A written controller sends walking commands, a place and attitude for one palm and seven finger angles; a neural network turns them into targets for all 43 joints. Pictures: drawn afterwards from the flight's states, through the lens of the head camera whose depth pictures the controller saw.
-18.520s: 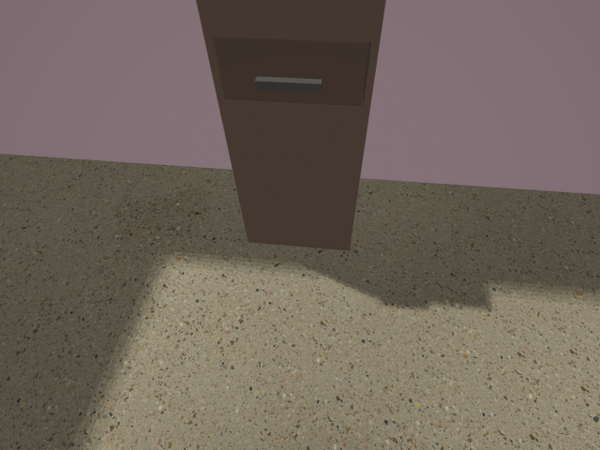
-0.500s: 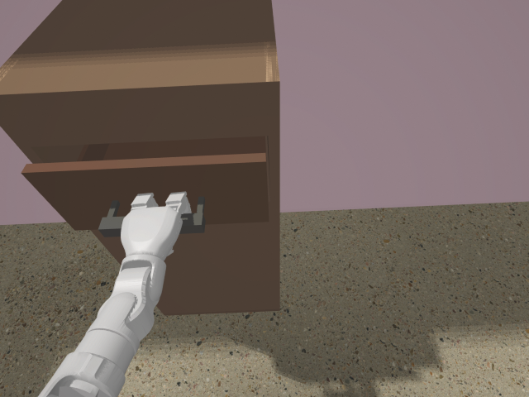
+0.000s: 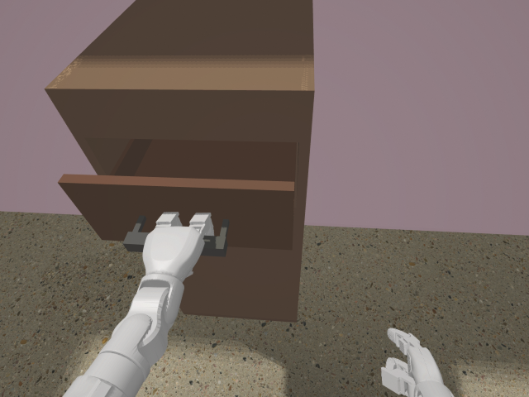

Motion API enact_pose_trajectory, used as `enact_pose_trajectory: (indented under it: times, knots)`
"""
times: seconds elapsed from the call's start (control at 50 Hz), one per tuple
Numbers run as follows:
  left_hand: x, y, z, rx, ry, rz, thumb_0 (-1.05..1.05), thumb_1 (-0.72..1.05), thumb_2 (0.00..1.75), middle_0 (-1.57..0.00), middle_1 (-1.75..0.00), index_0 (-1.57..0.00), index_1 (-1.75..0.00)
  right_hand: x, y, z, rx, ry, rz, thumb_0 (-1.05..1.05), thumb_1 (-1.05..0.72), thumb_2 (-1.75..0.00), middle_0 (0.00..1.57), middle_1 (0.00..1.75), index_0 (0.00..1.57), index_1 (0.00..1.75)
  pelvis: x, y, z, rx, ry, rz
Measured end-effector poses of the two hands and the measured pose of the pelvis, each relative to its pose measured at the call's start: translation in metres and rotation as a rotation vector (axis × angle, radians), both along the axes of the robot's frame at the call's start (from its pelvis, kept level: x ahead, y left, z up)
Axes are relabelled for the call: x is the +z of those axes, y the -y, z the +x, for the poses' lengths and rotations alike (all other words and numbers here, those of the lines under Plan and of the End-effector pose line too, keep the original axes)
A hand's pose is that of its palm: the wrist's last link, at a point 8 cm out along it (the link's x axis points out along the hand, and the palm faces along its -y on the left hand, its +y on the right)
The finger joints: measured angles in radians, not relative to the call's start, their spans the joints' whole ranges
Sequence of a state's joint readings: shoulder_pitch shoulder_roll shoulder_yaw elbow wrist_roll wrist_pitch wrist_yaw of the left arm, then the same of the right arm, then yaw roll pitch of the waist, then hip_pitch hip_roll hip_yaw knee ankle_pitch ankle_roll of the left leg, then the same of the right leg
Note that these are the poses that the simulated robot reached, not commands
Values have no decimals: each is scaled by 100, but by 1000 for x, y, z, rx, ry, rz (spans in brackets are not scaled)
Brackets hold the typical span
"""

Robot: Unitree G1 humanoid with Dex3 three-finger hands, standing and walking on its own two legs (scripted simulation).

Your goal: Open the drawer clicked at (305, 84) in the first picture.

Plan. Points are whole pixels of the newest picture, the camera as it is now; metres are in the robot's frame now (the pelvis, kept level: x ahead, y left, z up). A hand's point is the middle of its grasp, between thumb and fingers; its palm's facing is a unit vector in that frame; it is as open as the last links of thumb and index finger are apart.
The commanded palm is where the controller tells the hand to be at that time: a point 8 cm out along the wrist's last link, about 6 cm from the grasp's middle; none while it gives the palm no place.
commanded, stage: pull the drawer open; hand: left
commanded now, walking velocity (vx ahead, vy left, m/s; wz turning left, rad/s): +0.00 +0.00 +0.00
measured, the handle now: (179, 233) +0.37 +0.19 +0.03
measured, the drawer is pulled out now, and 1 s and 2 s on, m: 0.11 0.28 0.30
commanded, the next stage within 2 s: open the thumb to release the handle in 1.50 s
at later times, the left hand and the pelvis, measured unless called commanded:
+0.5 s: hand (172, 314) +0.24 +0.17 +0.00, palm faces +0.01 -0.14 -0.99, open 5.8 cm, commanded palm +0.19 +0.17 +0.07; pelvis +0.00 +0.00 +0.00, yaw -2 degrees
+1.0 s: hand (156, 375) +0.16 +0.17 +0.01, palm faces -0.01 -0.17 -0.99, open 5.9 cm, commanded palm +0.09 +0.17 +0.07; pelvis +0.00 -0.01 -0.02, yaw -3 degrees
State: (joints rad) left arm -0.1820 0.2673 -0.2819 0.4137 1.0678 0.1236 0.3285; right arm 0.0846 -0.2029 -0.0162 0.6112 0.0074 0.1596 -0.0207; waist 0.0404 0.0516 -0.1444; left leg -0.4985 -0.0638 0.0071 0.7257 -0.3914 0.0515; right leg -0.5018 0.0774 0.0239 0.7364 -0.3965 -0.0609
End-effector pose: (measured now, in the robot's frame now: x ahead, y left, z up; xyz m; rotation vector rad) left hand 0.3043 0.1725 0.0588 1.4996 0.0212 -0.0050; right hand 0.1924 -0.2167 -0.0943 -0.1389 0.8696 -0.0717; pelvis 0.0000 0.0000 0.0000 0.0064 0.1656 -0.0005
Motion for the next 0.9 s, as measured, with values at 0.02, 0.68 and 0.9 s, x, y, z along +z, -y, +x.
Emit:
enact_pose_trajectory:
  times: [0.02, 0.68, 0.9]
  knots:
    - [0, 0, 0, 0, -1, 0, 2, 68, 80, -37, -135, -42, -135, -1, 0, -3, 0, -6, 0, 0, -91, -90, 20, 30, 21, 30, 0, 1, -1, 0, 0, 1]
    - [0, -1, -116, 34, 29, -76, 6, 68, 77, -30, -135, -42, -135, 4, 1, 14, 72, 113, 60, 1, -91, -90, 20, 30, 20, 30, -9, 4, 0, -36, 19, 14]
    - [2, -1, -152, 49, 10, -100, 7, 67, 74, -29, -135, -42, -135, 10, -9, 25, 158, 162, 79, 1, -91, -90, 20, 30, 21, 30, -15, 10, 1, -47, 8, 15]
